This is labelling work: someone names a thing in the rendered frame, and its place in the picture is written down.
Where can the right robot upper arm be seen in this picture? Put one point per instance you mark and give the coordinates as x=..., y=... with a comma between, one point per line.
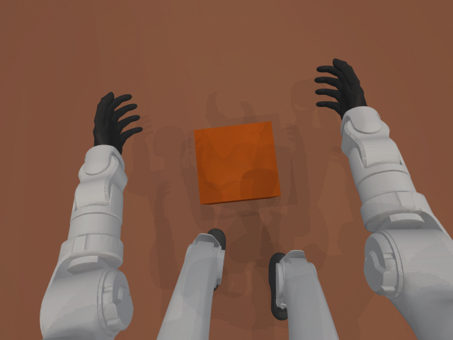
x=414, y=269

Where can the left robot upper arm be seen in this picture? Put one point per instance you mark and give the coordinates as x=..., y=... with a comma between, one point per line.
x=94, y=305

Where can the right robot shin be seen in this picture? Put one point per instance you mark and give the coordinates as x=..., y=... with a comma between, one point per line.
x=292, y=254

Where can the right robot foot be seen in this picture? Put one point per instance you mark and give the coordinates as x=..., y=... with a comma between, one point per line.
x=279, y=313

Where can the carton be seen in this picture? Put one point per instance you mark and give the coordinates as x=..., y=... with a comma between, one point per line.
x=236, y=163

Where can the left robot hand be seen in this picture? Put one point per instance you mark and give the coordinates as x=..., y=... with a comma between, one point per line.
x=107, y=130

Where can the robot left forearm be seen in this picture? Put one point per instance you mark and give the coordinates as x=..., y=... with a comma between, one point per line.
x=96, y=218

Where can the right robot hand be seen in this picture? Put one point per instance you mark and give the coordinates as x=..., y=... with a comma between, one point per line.
x=349, y=94

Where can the robot right forearm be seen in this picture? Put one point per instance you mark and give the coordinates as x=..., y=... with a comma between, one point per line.
x=389, y=198

